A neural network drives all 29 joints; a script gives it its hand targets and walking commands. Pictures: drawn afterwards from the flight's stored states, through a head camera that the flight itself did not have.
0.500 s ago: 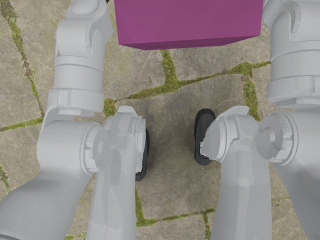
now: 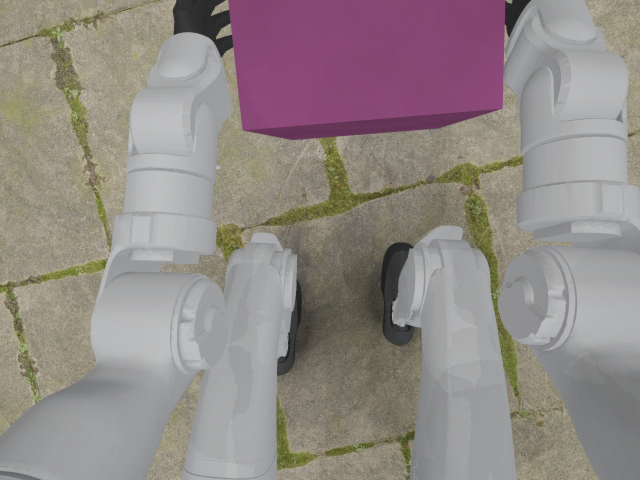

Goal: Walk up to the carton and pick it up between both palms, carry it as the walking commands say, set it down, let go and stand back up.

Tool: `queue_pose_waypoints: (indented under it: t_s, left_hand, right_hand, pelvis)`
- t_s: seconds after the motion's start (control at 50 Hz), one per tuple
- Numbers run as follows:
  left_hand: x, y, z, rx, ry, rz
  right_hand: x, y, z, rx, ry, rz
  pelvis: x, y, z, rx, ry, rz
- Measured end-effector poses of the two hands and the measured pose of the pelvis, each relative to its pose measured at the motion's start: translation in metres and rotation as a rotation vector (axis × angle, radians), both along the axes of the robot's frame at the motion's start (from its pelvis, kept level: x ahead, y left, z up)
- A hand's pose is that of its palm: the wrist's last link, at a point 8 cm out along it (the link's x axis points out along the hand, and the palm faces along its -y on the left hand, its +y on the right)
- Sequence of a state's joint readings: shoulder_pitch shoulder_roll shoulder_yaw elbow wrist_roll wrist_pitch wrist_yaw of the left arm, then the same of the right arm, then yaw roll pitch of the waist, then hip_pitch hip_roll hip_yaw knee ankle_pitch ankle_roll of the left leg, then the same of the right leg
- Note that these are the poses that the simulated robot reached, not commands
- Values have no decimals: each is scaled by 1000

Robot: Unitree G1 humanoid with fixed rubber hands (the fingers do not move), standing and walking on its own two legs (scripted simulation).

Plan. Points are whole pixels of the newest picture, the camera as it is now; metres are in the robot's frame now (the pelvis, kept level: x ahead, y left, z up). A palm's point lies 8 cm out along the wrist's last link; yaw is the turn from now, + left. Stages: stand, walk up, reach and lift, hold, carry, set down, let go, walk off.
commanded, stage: reach and lift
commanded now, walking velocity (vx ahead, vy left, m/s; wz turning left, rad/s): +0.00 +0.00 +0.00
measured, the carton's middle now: (360, 33) +0.57 -0.02 -0.12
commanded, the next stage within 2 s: none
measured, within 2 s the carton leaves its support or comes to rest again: neither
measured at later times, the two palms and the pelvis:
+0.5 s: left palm out of the picture +0.51 +0.13 +0.07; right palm out of the picture +0.52 -0.17 +0.07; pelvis +0.05 +0.00 +0.08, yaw +0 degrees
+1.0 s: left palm out of the picture +0.49 +0.14 +0.13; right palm out of the picture +0.50 -0.16 +0.13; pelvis +0.09 -0.01 +0.14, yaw +0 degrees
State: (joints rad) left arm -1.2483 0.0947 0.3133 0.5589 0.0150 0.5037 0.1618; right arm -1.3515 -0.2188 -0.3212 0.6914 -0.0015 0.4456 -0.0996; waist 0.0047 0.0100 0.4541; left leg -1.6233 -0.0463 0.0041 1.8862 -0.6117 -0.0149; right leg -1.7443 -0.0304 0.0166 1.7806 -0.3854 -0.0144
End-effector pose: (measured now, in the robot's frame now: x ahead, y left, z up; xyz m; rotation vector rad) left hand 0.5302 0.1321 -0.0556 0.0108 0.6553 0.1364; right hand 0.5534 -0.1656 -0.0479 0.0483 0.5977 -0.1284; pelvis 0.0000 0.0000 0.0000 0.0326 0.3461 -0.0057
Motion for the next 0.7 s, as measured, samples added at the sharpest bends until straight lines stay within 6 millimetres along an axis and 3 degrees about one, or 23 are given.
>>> queue_pose_waypoints:
  t_s: [0.16, 0.34, 0.46, 0.54, 0.64, 0.7]
  left_hand:
    - [-5, 3, 34, 0, 13, 1]
    - [-22, 8, 89, 5, 64, -2]
    - [-22, 2, 118, -3, 62, -10]
    - [-23, -3, 121, -15, 72, -10]
    - [-23, -3, 117, -11, 93, -1]
    - [-22, -2, 125, -17, 68, 7]
  right_hand:
    - [-5, 3, 35, -12, 14, 6]
    - [-25, 8, 85, -22, 71, 16]
    - [-29, 2, 115, -34, 74, 5]
    - [-31, -3, 119, -36, 91, 1]
    - [-32, -3, 111, -29, 122, 0]
    - [-33, -3, 117, -22, 97, -9]
  pelvis:
    - [11, -1, 20, 3, 52, 1]
    - [41, 0, 54, 4, 183, 3]
    - [53, -1, 76, 6, 237, 3]
    - [56, -2, 88, 7, 247, 3]
    - [64, -3, 98, 10, 267, 3]
    - [71, -4, 105, 12, 273, 3]
